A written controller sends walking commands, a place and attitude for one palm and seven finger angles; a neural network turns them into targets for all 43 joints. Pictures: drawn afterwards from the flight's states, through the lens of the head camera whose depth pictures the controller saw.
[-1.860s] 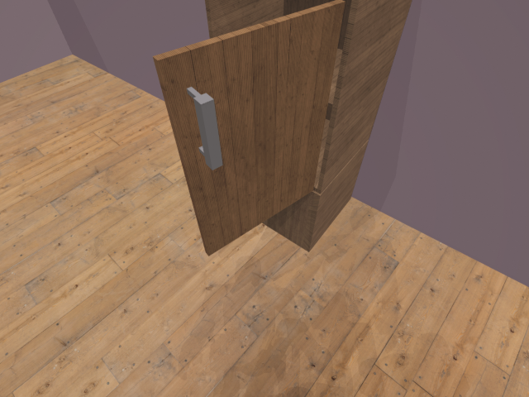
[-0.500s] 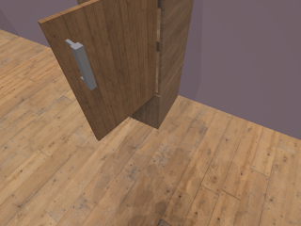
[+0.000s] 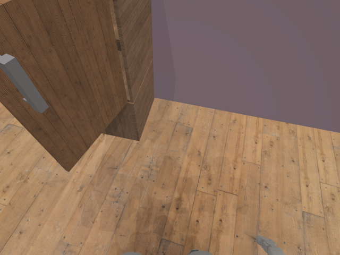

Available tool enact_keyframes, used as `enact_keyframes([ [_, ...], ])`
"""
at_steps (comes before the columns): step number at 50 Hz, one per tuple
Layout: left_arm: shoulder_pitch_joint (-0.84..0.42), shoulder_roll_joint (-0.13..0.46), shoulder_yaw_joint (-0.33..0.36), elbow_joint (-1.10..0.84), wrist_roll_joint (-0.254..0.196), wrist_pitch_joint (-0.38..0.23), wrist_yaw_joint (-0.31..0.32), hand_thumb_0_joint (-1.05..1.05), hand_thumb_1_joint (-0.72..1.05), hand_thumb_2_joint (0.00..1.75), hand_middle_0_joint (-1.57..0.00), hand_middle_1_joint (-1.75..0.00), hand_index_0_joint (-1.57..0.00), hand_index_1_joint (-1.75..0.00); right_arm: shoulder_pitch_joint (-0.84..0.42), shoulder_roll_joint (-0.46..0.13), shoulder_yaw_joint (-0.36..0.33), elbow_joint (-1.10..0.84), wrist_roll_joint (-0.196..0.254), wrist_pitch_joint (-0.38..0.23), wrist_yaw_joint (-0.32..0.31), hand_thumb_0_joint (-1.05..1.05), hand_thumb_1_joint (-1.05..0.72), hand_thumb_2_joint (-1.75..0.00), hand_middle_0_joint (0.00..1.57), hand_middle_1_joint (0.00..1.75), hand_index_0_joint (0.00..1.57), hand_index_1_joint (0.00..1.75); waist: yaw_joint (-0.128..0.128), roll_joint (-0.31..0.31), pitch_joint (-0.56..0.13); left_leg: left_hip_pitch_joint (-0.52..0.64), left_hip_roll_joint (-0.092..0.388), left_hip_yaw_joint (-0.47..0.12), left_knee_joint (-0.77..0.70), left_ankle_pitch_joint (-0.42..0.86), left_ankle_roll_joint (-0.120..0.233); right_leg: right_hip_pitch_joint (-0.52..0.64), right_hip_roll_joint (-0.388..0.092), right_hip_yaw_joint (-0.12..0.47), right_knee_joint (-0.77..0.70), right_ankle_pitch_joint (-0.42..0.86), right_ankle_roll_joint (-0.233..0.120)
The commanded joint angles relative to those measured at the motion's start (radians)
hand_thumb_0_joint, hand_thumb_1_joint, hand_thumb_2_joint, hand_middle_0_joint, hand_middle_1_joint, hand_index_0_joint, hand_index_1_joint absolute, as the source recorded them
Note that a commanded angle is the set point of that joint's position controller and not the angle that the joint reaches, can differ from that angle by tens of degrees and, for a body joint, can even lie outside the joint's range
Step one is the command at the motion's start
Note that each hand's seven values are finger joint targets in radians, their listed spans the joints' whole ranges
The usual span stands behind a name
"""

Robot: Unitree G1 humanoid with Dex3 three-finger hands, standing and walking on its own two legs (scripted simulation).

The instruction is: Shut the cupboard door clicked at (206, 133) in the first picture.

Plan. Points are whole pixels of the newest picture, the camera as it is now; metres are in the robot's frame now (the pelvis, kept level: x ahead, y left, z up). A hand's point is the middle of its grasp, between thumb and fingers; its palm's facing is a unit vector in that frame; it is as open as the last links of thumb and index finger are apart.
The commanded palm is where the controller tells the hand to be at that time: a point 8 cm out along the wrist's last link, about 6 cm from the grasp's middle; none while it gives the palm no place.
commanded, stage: walk to a spot facing it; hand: left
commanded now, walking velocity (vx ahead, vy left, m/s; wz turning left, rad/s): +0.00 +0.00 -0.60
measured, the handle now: (18, 83) +0.43 +0.39 +0.12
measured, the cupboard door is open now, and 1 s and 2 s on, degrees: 75 75 75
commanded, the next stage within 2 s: turn to face it in 1.62 s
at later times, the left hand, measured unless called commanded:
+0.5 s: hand (121, 248) +0.14 +0.14 -0.16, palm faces -0.31 -0.92 -0.25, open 7.4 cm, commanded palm none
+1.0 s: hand (183, 197) +0.29 -0.02 -0.15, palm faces -0.59 -0.77 -0.24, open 7.4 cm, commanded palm none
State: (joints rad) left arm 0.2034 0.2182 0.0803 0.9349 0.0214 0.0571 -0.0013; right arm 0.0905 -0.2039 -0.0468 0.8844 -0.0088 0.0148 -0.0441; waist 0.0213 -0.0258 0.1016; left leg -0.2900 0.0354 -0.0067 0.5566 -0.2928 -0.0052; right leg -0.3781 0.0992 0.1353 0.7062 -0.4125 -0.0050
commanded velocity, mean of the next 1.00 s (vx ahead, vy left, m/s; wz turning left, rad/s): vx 0.16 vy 0.00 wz -0.59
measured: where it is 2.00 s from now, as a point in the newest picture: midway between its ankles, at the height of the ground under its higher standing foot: (248, 227)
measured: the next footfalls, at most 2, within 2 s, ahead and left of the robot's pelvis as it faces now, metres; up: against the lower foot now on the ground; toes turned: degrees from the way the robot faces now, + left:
right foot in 0.26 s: +0.02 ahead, -0.15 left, +0.00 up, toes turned -13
left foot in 0.58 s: +0.10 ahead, +0.08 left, +0.00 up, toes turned -19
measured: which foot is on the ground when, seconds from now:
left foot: down 0.00-0.26, up 0.28-0.56, down 0.58-0.92, up 0.94-1.00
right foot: up 0.00-0.24, down 0.26-0.58, up 0.60-0.90, down 0.92-1.00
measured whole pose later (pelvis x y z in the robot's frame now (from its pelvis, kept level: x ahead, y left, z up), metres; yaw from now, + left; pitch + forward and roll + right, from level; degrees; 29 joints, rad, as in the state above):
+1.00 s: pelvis +0.06 -0.10 -0.01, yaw -36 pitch +1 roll -1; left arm 0.10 0.21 0.07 0.90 0.03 -0.02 -0.03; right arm 0.34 -0.24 -0.05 1.00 -0.02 0.04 0.00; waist -0.04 0.04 0.11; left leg -0.36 0.16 0.09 1.05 -0.52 -0.06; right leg -0.34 -0.02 -0.09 0.63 -0.30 -0.03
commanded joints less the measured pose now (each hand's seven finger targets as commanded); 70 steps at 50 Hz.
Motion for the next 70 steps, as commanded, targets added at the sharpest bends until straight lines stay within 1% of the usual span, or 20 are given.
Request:
enact_keyframes([
  [1,-0.047,0.099,0.038,-0.106,0.008,-0.021,-0.016,0.00,0.90,0.90,-0.20,-0.30,-0.20,-0.30,0.118,-0.206,-0.042,-0.046,-0.030,-0.022,-0.015,0.00,-0.90,-0.90,0.20,0.30,0.20,0.30,-0.026,0.224,-0.106,0.149,0.351,-0.245,-0.222,0.482,0.187,-0.197,-0.090,-0.074,0.474,-0.130,0.049],
  [11,0.030,0.099,0.026,-0.099,-0.002,-0.034,-0.035,0.00,0.90,0.90,-0.20,-0.30,-0.20,-0.30,0.123,-0.219,-0.058,-0.048,-0.019,-0.005,0.004,0.00,-0.90,-0.90,0.20,0.30,0.20,0.30,0.007,0.201,-0.150,0.081,0.250,0.079,0.037,0.424,0.038,0.200,-0.087,-0.235,-0.189,0.185,0.009],
  [13,0.137,0.300,0.064,-0.065,0.009,-0.054,-0.005,0.00,0.90,0.90,-0.20,-0.30,-0.20,-0.30,0.061,-0.099,-0.031,-0.115,0.001,0.001,0.019,0.00,-0.90,-0.90,0.20,0.30,0.20,0.30,0.069,-0.319,-0.164,-0.304,0.024,0.164,0.474,-0.351,-0.072,0.411,-0.490,0.305,-0.357,0.769,-0.173],
  [14,0.162,0.312,0.056,-0.060,-0.003,-0.047,0.004,0.00,0.90,0.90,-0.20,-0.30,-0.20,-0.30,0.057,-0.133,-0.027,-0.117,0.000,0.014,0.013,0.00,-0.90,-0.90,0.20,0.30,0.20,0.30,0.085,-0.226,-0.150,-0.297,0.051,0.024,0.574,-0.361,-0.057,0.325,-0.507,0.289,-0.352,0.649,-0.240],
  [26,-0.054,0.198,0.038,-0.099,0.001,-0.028,0.016,0.00,0.90,0.90,-0.20,-0.30,-0.20,-0.30,0.173,-0.090,-0.025,-0.032,0.005,0.002,0.008,0.00,-0.90,-0.90,0.20,0.30,0.20,0.30,-0.052,-0.120,-0.160,0.046,-0.018,0.045,0.036,-0.031,-0.048,0.109,-0.262,0.214,-0.272,0.416,-0.134],
  [27,-0.069,0.172,0.032,-0.104,-0.003,-0.024,0.011,0.00,0.90,0.90,-0.20,-0.30,-0.20,-0.30,0.217,-0.111,-0.028,-0.023,0.001,-0.006,0.004,0.00,-0.90,-0.90,0.20,0.30,0.20,0.30,-0.074,-0.061,-0.171,0.175,0.016,0.017,-0.100,-0.010,-0.033,0.004,-0.216,0.180,-0.233,0.230,-0.088],
  [29,-0.090,0.082,0.012,-0.163,-0.007,-0.022,-0.012,0.00,0.90,0.90,-0.20,-0.30,-0.20,-0.30,0.306,-0.286,-0.055,-0.020,-0.032,-0.022,-0.006,0.00,-0.90,-0.90,0.20,0.30,0.20,0.30,-0.110,0.367,-0.142,0.276,0.460,-0.490,-0.384,-0.303,0.151,-0.300,-0.016,-0.121,0.215,-0.240,0.018],
  [30,-0.142,0.114,0.026,-0.173,0.007,-0.031,-0.026,0.00,0.90,0.90,-0.20,-0.30,-0.20,-0.30,0.290,-0.283,-0.054,-0.027,-0.034,-0.029,-0.001,0.00,-0.90,-0.90,0.20,0.30,0.20,0.30,-0.113,0.235,-0.085,0.167,0.492,-0.515,-0.411,-0.337,0.199,-0.303,-0.102,-0.068,0.349,-0.180,0.010],
  [35,-0.154,0.053,0.015,-0.137,0.010,-0.038,-0.064,0.00,0.90,0.90,-0.20,-0.30,-0.20,-0.30,0.259,-0.170,-0.029,-0.012,-0.033,-0.056,0.003,0.00,-0.90,-0.90,0.20,0.30,0.20,0.30,-0.065,0.203,-0.065,0.210,0.286,-0.056,-0.322,0.044,0.103,-0.277,-0.163,-0.165,0.318,0.044,0.039],
  [42,-0.182,0.043,0.008,-0.139,0.010,-0.055,-0.069,0.00,0.90,0.90,-0.20,-0.30,-0.20,-0.30,0.319,-0.190,-0.042,0.024,-0.036,-0.051,0.023,0.00,-0.90,-0.90,0.20,0.30,0.20,0.30,-0.081,0.219,-0.073,0.166,0.312,0.114,-0.239,0.080,0.076,-0.022,-0.123,-0.280,-0.049,0.021,0.011],
  [44,-0.016,0.085,0.025,-0.079,0.012,-0.067,-0.060,0.00,0.90,0.90,-0.20,-0.30,-0.20,-0.30,0.272,-0.186,-0.038,0.015,-0.026,-0.049,0.028,0.00,-0.90,-0.90,0.20,0.30,0.20,0.30,0.016,0.122,-0.119,0.032,0.254,0.198,0.000,0.167,0.024,0.277,-0.080,-0.300,-0.198,0.115,-0.030],
  [45,0.155,0.188,0.053,-0.027,0.016,-0.080,-0.046,0.00,0.90,0.90,-0.20,-0.30,-0.20,-0.30,0.226,-0.144,-0.027,-0.016,-0.007,-0.051,0.041,0.00,-0.90,-0.90,0.20,0.30,0.20,0.30,0.103,-0.104,-0.196,-0.230,0.167,0.296,0.301,0.098,-0.026,0.577,-0.271,-0.023,-0.307,-0.036,-0.118],
  [46,0.279,0.314,0.083,0.011,-0.001,-0.082,-0.024,0.00,0.90,0.90,-0.20,-0.30,-0.20,-0.30,0.111,-0.092,-0.011,-0.089,0.001,-0.050,0.045,0.00,-0.90,-0.90,0.20,0.30,0.20,0.30,0.157,-0.351,-0.188,-0.492,0.041,0.221,0.585,-0.371,-0.061,0.640,-0.530,0.418,-0.451,0.077,-0.238],
  [47,0.250,0.298,0.076,0.006,-0.012,-0.076,-0.005,0.00,0.90,0.90,-0.20,-0.30,-0.20,-0.30,0.057,-0.133,-0.022,-0.099,-0.008,-0.047,0.040,0.00,-0.90,-0.90,0.20,0.30,0.20,0.30,0.142,-0.167,-0.118,-0.547,0.091,0.058,0.662,-0.331,-0.053,0.552,-0.542,0.419,-0.461,0.045,-0.286],
  [49,0.060,0.204,0.046,-0.039,0.000,-0.076,0.006,0.00,0.90,0.90,-0.20,-0.30,-0.20,-0.30,0.072,-0.129,-0.029,-0.062,-0.012,-0.038,0.042,0.00,-0.90,-0.90,0.20,0.30,0.20,0.30,0.045,-0.193,-0.057,-0.442,0.140,0.019,0.612,-0.200,-0.058,0.299,-0.438,0.256,-0.490,-0.115,-0.221],
  [58,-0.052,0.167,0.044,-0.027,0.004,-0.094,-0.019,0.00,0.90,0.90,-0.20,-0.30,-0.20,-0.30,0.250,-0.079,-0.026,0.012,-0.016,-0.062,0.050,0.00,-0.90,-0.90,0.20,0.30,0.20,0.30,-0.090,-0.064,-0.082,0.107,0.008,0.150,-0.018,0.061,-0.057,0.047,-0.254,0.046,-0.368,-0.014,-0.141],
  [59,-0.058,0.129,0.035,-0.031,0.001,-0.092,-0.021,0.00,0.90,0.90,-0.20,-0.30,-0.20,-0.30,0.326,-0.119,-0.032,0.042,-0.017,-0.074,0.039,0.00,-0.90,-0.90,0.20,0.30,0.20,0.30,-0.122,0.025,-0.108,0.256,0.043,0.110,-0.099,0.028,-0.042,-0.025,-0.207,0.010,-0.233,0.016,-0.109],
  [61,-0.069,0.029,0.008,-0.087,-0.005,-0.100,-0.032,0.00,0.90,0.90,-0.20,-0.30,-0.20,-0.30,0.518,-0.276,-0.062,0.076,-0.048,-0.086,0.015,0.00,-0.90,-0.90,0.20,0.30,0.20,0.30,-0.188,0.368,-0.180,0.482,0.491,-0.495,-0.332,-0.172,0.161,-0.371,-0.045,-0.155,0.378,-0.194,-0.033],
  [62,-0.132,0.056,0.008,-0.101,0.007,-0.109,-0.033,0.00,0.90,0.90,-0.20,-0.30,-0.20,-0.30,0.486,-0.254,-0.055,0.062,-0.041,-0.084,0.016,0.00,-0.90,-0.90,0.20,0.30,0.20,0.30,-0.175,0.222,-0.128,0.404,0.521,-0.500,-0.324,-0.141,0.205,-0.424,-0.136,-0.094,0.520,-0.139,-0.043],
  [70,-0.156,-0.018,-0.008,-0.074,0.008,-0.075,-0.063,0.00,0.90,0.90,-0.20,-0.30,-0.20,-0.30,0.340,-0.129,-0.028,0.083,-0.035,-0.092,0.024,0.00,-0.90,-0.90,0.20,0.30,0.20,0.30,-0.071,0.205,-0.054,0.193,0.292,0.171,-0.324,0.229,0.071,-0.177,-0.190,-0.232,0.103,0.138,-0.002],
])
